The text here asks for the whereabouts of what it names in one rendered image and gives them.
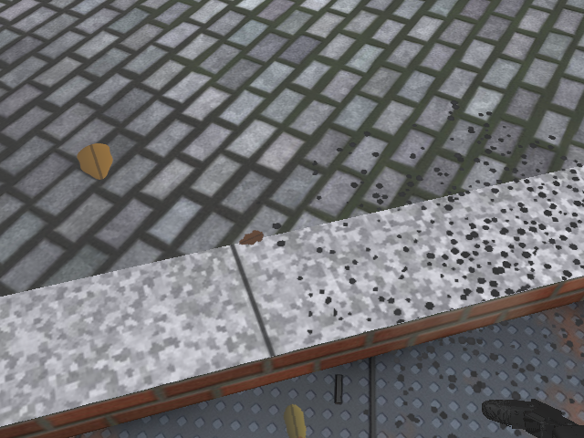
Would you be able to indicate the right robot hand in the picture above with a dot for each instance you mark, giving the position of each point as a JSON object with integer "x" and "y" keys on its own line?
{"x": 536, "y": 417}

